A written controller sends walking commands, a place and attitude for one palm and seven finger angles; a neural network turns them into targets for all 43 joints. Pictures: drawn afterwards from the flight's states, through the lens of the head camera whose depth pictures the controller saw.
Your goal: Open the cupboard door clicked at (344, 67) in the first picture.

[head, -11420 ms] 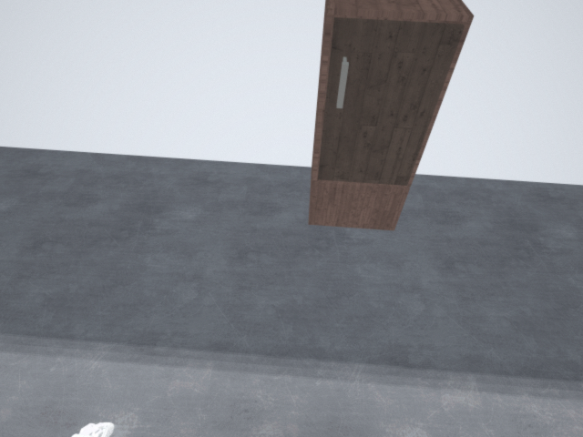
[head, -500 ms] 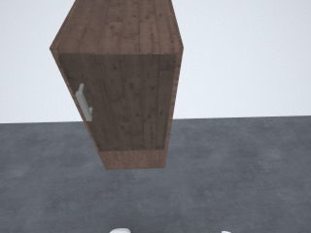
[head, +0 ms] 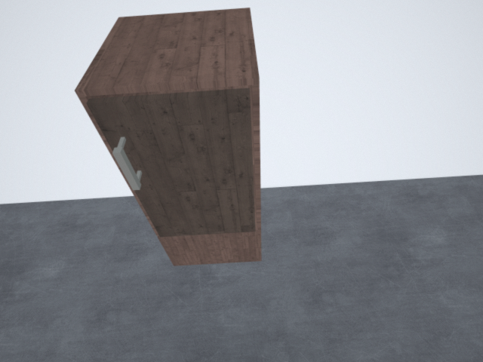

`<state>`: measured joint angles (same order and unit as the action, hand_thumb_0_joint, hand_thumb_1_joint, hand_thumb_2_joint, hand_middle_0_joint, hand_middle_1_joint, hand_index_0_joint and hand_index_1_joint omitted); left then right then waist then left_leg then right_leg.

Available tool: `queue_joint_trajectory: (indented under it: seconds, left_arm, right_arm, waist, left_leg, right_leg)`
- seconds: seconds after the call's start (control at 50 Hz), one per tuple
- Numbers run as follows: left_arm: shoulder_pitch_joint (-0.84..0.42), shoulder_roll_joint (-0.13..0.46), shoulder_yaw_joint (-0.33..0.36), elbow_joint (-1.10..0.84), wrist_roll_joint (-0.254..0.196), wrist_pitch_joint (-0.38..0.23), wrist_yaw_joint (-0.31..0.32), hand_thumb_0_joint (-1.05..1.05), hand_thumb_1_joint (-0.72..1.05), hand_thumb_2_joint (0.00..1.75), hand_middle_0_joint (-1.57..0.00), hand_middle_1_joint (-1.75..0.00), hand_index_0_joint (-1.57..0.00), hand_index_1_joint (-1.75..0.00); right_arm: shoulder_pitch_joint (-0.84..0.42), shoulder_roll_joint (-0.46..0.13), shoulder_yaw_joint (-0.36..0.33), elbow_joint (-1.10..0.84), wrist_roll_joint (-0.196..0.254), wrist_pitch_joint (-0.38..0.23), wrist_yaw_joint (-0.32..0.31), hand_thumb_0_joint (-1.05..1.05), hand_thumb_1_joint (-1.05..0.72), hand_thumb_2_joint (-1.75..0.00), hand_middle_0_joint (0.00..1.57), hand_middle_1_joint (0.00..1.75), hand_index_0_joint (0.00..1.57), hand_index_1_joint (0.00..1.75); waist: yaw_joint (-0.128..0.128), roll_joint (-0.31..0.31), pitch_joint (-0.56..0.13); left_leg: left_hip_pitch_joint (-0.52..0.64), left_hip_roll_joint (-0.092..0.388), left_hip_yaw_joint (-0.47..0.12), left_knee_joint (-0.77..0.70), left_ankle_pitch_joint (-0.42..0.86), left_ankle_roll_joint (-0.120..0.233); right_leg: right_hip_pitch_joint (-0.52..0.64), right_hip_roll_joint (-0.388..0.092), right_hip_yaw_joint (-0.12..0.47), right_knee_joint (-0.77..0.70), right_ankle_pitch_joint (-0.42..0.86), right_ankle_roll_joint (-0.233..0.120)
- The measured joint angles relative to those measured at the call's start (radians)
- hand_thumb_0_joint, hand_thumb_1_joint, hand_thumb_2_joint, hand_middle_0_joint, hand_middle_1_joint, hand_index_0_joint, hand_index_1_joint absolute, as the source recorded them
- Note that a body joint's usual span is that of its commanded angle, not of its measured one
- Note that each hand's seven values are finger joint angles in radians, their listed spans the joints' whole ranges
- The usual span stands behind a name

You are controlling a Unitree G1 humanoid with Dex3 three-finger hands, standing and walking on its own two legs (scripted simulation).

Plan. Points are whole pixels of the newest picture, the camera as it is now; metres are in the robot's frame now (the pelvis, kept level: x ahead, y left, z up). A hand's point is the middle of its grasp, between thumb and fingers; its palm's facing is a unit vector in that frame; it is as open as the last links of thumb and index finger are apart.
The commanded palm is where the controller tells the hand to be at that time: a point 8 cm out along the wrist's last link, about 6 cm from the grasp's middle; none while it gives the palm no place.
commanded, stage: come to a stop and stand still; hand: left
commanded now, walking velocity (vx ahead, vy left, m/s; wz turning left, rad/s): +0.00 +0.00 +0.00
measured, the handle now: (129, 164) +0.55 +0.35 -0.06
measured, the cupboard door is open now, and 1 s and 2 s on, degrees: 0 0 0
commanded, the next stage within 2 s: look again from close up in 0.52 s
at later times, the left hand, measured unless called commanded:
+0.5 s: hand out of the picture +0.00 +0.22 -0.19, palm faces +0.02 -0.99 -0.17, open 7.3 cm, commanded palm none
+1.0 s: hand out of the picture +0.01 +0.22 -0.18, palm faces -0.02 -0.97 -0.23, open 7.4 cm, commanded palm none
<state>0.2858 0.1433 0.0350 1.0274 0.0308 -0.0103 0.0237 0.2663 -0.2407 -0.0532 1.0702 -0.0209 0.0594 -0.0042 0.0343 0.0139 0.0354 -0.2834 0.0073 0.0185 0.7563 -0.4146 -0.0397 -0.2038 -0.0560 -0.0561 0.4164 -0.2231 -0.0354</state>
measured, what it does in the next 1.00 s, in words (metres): steps on the spot: left foot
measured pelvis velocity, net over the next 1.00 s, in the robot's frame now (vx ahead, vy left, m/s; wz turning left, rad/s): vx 0.00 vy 0.05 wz -0.04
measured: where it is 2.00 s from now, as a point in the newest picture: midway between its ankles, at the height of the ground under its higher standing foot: outside the picture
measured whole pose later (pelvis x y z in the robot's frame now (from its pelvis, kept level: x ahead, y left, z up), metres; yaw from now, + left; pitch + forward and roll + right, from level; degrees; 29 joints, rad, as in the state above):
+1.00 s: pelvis +0.00 +0.05 -0.02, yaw -2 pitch -2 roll +1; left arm 0.27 0.14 -0.01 1.12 0.01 0.00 0.03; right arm 0.32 -0.15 0.02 1.08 -0.02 -0.02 -0.03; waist -0.01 0.05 0.04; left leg -0.12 0.01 0.06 0.49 -0.35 0.00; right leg -0.22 -0.06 -0.02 0.54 -0.29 0.04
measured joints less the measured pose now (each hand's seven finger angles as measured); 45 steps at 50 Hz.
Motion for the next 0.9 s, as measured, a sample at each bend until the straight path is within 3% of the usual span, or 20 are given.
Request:
queue_joint_trajectory:
  seconds: [0.06, 0.1, 0.14, 0.24, 0.48, 0.62, 0.74, 0.9]
  left_arm:
    - [0.002, 0.009, 0.001, 0.020, 0.000, 0.006, 0.002, 0.01, 0.92, 0.89, -0.21, -0.30, -0.20, -0.30]
    - [0.006, 0.015, 0.002, 0.041, -0.005, 0.015, 0.003, 0.01, 0.91, 0.89, -0.21, -0.30, -0.20, -0.30]
    - [0.009, 0.014, 0.000, 0.059, -0.011, 0.027, 0.003, 0.01, 0.91, 0.89, -0.21, -0.30, -0.20, -0.30]
    - [-0.002, 0.029, -0.006, 0.098, -0.012, 0.039, 0.000, 0.01, 0.91, 0.89, -0.20, -0.30, -0.20, -0.30]
    - [-0.033, 0.014, -0.030, 0.126, -0.015, 0.024, 0.005, 0.01, 0.92, 0.89, -0.20, -0.30, -0.20, -0.30]
    - [-0.034, 0.015, -0.032, 0.123, -0.018, 0.017, 0.007, 0.01, 0.92, 0.89, -0.20, -0.30, -0.20, -0.30]
    - [-0.020, 0.008, -0.050, 0.097, -0.013, -0.005, 0.019, 0.01, 0.91, 0.89, -0.20, -0.30, -0.20, -0.30]
    - [-0.008, 0.003, -0.047, 0.093, -0.017, 0.006, 0.008, 0.01, 0.91, 0.89, -0.20, -0.30, -0.20, -0.30]
  right_arm:
    - [-0.016, 0.010, 0.008, -0.003, 0.006, -0.007, -0.005, 0.01, -0.91, -0.90, 0.20, 0.29, 0.20, 0.30]
    - [-0.028, 0.018, 0.015, -0.008, 0.008, -0.022, -0.008, 0.01, -0.91, -0.90, 0.20, 0.29, 0.20, 0.30]
    - [-0.031, 0.019, 0.021, -0.012, 0.006, -0.042, -0.012, 0.01, -0.91, -0.90, 0.20, 0.29, 0.20, 0.30]
    - [-0.047, 0.073, 0.042, 0.019, 0.004, -0.050, -0.026, 0.01, -0.92, -0.90, 0.20, 0.29, 0.20, 0.30]
    - [-0.009, 0.090, 0.059, 0.057, 0.010, -0.073, -0.033, 0.01, -0.93, -0.90, 0.20, 0.30, 0.20, 0.30]
    - [0.034, 0.114, 0.063, 0.079, 0.011, -0.074, -0.031, 0.00, -0.92, -0.90, 0.20, 0.30, 0.20, 0.30]
    - [0.066, 0.105, 0.069, 0.011, 0.004, -0.081, -0.014, 0.01, -0.91, -0.90, 0.20, 0.30, 0.20, 0.30]
    - [0.066, 0.099, 0.076, -0.003, 0.002, -0.078, -0.020, 0.01, -0.91, -0.90, 0.20, 0.30, 0.20, 0.30]
  waist:
    - [0.007, -0.011, 0.009]
    - [0.005, -0.012, 0.010]
    - [-0.004, 0.015, 0.001]
    - [0.002, -0.025, -0.011]
    - [-0.020, -0.039, -0.012]
    - [-0.031, -0.030, -0.001]
    - [-0.045, 0.004, 0.010]
    - [-0.044, 0.030, 0.001]
  left_leg:
    - [0.044, -0.001, 0.004, -0.117, 0.016, 0.005]
    - [0.096, 0.003, 0.009, -0.250, 0.106, 0.010]
    - [0.131, 0.030, -0.008, -0.329, 0.146, 0.010]
    - [0.144, 0.016, 0.006, -0.306, 0.115, 0.023]
    - [0.192, -0.004, 0.028, -0.355, 0.130, 0.048]
    - [0.198, -0.006, 0.031, -0.362, 0.129, 0.051]
    - [0.124, -0.002, 0.031, -0.245, 0.073, 0.055]
    - [0.151, -0.002, 0.041, -0.237, 0.058, 0.052]
  right_leg:
    - [-0.009, -0.007, 0.000, 0.008, 0.002, 0.011]
    - [-0.021, -0.004, 0.001, 0.036, -0.009, 0.023]
    - [-0.041, 0.018, -0.015, 0.083, -0.033, 0.035]
    - [-0.012, 0.005, 0.001, 0.063, -0.024, 0.056]
    - [0.035, -0.010, 0.021, 0.001, 0.002, 0.082]
    - [0.040, -0.012, 0.024, -0.006, 0.002, 0.085]
    - [-0.024, -0.012, 0.027, 0.088, -0.040, 0.081]
    - [-0.017, -0.012, 0.038, 0.130, -0.070, 0.080]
